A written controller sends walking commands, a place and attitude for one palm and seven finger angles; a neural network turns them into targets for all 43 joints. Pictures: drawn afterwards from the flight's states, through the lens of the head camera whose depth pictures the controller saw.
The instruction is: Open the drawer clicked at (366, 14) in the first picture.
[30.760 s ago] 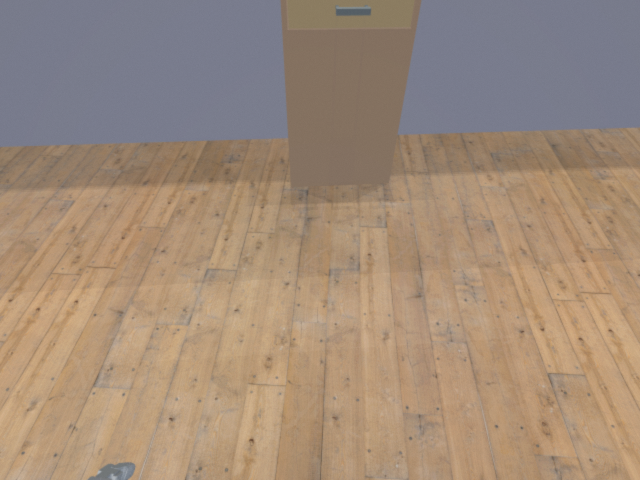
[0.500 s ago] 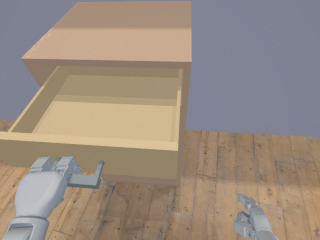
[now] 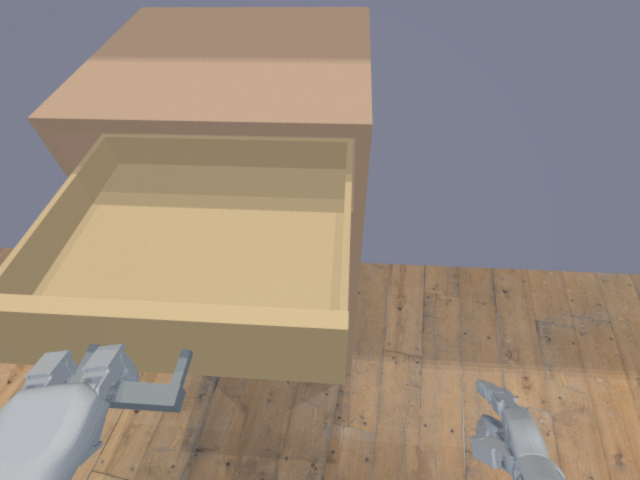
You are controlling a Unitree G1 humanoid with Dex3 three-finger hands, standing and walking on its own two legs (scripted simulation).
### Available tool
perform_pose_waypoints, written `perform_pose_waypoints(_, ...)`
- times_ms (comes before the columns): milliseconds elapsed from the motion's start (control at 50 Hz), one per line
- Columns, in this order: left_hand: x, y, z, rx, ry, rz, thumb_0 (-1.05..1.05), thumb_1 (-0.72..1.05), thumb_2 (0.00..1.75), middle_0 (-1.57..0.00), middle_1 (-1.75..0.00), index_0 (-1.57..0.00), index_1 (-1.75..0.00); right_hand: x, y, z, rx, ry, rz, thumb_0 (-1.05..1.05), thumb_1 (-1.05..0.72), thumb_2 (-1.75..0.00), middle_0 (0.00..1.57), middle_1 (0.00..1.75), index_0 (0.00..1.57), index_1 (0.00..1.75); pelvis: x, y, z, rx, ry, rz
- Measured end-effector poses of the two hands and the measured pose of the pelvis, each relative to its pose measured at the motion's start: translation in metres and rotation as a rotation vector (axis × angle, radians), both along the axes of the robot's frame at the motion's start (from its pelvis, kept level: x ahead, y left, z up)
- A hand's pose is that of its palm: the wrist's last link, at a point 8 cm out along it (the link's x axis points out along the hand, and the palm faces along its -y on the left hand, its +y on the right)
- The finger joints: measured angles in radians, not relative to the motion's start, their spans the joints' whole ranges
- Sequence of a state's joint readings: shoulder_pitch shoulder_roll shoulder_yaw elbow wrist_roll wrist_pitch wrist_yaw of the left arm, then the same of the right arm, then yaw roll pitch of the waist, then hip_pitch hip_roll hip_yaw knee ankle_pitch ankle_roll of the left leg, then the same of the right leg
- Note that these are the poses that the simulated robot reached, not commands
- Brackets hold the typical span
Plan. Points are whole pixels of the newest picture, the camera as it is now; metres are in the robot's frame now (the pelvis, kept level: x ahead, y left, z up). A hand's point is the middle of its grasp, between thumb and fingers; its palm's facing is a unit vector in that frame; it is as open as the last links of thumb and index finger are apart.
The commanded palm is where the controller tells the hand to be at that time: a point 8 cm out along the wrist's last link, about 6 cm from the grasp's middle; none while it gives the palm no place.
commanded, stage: pull the drawer open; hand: left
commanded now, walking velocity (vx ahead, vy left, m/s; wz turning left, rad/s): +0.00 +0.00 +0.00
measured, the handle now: (130, 375) +0.20 +0.23 +0.07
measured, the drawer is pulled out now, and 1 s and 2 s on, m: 0.30 0.30 0.30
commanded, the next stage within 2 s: open the thumb to release the handle in 0.38 s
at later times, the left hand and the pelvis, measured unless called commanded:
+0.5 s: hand (84, 438) +0.14 +0.26 +0.05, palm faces +0.01 -0.05 -1.00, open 5.5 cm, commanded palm +0.12 +0.28 +0.11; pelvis +0.00 +0.00 +0.00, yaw +0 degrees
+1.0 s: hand (62, 434) +0.14 +0.29 +0.06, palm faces +0.00 -0.03 -1.00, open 12.2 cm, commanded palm +0.12 +0.28 +0.11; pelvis -0.01 +0.00 +0.00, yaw +2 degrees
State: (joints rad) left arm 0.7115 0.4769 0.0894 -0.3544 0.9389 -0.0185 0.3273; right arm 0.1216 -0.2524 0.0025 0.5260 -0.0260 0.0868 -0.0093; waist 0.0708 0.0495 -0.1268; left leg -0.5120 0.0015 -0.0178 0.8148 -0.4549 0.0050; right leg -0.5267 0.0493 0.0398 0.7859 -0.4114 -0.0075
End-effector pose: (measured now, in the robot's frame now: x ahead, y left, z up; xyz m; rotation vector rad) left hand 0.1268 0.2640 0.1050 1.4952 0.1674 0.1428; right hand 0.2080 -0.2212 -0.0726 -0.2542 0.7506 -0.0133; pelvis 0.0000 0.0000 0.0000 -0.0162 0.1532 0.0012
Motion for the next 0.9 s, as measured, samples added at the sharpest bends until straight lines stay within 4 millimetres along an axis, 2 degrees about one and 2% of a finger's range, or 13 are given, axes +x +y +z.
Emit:
perform_pose_waypoints(480, -0.005, -0.002, 0.001, 0.013, -0.014, 0.019, 0.0, 0.76, 0.79, -0.42, -1.35, -0.39, -1.35, -0.006, 0.009, -0.011, 0.026, 0.017, 0.01, 0.01, -0.91, -0.9, 0.21, 0.3, 0.2, 0.3, -0.001, 0.001, -0.005, 0.001, 0.008, 0.004)
perform_pose_waypoints(580, -0.001, 0.013, 0.003, 0.089, -0.005, -0.009, -0.02, 0.71, 0.79, -0.42, -1.35, -0.39, -1.34, -0.004, 0.009, -0.013, -0.003, 0.039, 0.021, 0.01, -0.91, -0.9, 0.21, 0.3, 0.2, 0.3, -0.004, -0.003, -0.004, 0.004, -0.01, 0.02)
perform_pose_waypoints(620, 0.0, 0.018, 0.005, 0.085, -0.006, 0.003, -0.03, 0.67, 0.78, -0.41, -1.34, -0.4, -1.34, -0.003, 0.008, -0.013, -0.002, 0.037, 0.016, 0.01, -0.91, -0.9, 0.21, 0.3, 0.2, 0.3, -0.005, -0.004, -0.004, 0.001, -0.015, 0.025)
perform_pose_waypoints(720, 0.0, 0.017, 0.007, 0.027, -0.008, 0.023, -0.02, 0.5, 0.73, -0.4, -1.32, -0.41, -1.31, -0.002, 0.006, -0.01, 0.0, 0.021, -0.001, 0.01, -0.91, -0.9, 0.21, 0.3, 0.2, 0.3, -0.004, -0.005, -0.001, 0.0, -0.017, 0.028)
perform_pose_waypoints(900, -0.002, 0.019, 0.007, 0.042, -0.002, -0.008, 0.0, 0.0, 0.51, -0.36, -1.26, -0.38, -1.27, -0.003, 0.002, -0.006, -0.029, 0.027, 0.007, 0.01, -0.91, -0.9, 0.21, 0.3, 0.2, 0.3, -0.008, -0.005, 0.001, 0.0, -0.02, 0.032)
